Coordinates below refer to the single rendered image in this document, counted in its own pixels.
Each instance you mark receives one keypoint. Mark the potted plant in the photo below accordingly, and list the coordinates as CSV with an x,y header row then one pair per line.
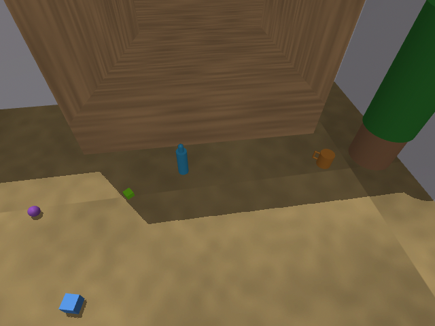
x,y
405,100

